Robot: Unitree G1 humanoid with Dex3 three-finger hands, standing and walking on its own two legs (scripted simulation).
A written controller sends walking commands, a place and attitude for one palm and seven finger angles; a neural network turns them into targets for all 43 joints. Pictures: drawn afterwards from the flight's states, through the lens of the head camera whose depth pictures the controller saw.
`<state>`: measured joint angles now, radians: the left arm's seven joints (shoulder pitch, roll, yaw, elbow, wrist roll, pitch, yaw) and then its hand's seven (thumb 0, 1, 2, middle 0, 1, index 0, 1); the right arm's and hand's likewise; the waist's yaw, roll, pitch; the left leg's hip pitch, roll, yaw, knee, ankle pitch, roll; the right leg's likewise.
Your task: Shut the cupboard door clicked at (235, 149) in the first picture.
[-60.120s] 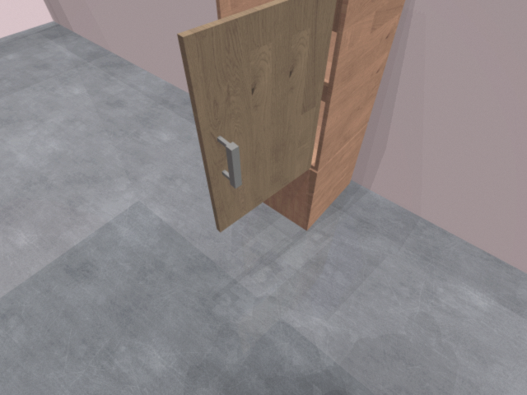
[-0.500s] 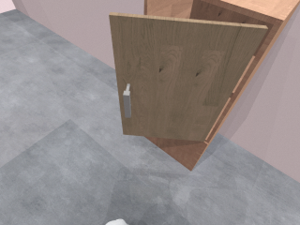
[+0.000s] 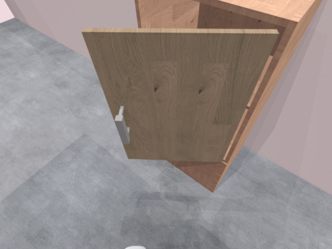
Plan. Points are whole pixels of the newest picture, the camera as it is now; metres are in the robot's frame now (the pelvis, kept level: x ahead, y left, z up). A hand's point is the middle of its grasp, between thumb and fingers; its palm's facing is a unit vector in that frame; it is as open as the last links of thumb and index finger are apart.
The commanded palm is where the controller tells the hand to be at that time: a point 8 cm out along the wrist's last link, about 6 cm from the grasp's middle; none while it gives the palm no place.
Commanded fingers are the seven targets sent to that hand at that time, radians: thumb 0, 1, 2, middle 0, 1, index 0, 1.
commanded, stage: come to a stop and stand still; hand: left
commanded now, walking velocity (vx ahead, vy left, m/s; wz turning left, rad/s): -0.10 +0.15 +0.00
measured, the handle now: (124, 125) +0.47 +0.17 -0.05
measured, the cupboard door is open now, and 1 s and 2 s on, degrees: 35 35 35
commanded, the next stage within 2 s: look again from close up in 0.98 s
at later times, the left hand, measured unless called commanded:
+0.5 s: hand out of the picture -0.02 +0.23 -0.17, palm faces +0.04 -0.97 -0.24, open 7.4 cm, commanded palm none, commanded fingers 0.00 0.90 0.90 -0.20 -0.30 -0.20 -0.30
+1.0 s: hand out of the picture -0.06 +0.19 -0.17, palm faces +0.02 -0.99 -0.15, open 7.3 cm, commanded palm none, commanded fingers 0.00 0.90 0.90 -0.20 -0.30 -0.20 -0.30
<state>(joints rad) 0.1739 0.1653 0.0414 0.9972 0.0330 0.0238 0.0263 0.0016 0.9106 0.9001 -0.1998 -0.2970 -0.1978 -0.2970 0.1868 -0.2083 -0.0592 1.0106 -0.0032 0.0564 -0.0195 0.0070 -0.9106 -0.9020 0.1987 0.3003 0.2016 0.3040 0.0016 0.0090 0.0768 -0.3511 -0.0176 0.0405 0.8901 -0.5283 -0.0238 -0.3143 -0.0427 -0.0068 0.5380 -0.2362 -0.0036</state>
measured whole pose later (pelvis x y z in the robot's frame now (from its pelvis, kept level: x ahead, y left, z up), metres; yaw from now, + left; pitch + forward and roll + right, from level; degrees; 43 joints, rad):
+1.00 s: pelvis -0.05 +0.03 +0.01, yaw -1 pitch -1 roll +0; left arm 0.28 0.14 0.01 1.13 0.01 0.01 0.03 0.00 0.92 0.90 -0.20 -0.30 -0.20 -0.30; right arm 0.32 -0.13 0.00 1.16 -0.01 0.00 -0.03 0.01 -0.91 -0.90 0.20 0.30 0.20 0.30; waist -0.01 -0.03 0.05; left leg -0.17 -0.01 0.07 0.37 -0.19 0.03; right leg -0.14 0.01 0.01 0.37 -0.22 -0.01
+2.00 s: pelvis -0.08 +0.05 +0.00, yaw +0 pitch -2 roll -1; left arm 0.36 0.21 0.00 1.06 0.03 0.03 0.01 0.00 0.91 0.90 -0.20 -0.30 -0.20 -0.30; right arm 0.28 -0.18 -0.01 1.08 -0.02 0.02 0.00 0.01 -0.90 -0.90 0.20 0.30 0.20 0.30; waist 0.00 -0.02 0.01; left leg -0.24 -0.02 0.07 0.47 -0.19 0.06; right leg -0.21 -0.02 -0.01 0.48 -0.26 0.01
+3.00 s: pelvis +0.04 -0.02 -0.02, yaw +0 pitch -1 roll -1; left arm 0.10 0.14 0.05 0.95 0.02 0.03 0.04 -0.01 0.92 0.90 -0.20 -0.30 -0.20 -0.30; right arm 0.25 -0.17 -0.07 1.03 -0.01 0.01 -0.03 0.01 -0.91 -0.90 0.20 0.30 0.20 0.30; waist -0.03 -0.03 0.12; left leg -0.30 0.02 0.12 0.69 -0.36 0.00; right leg -0.37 -0.11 -0.10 0.63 -0.23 0.05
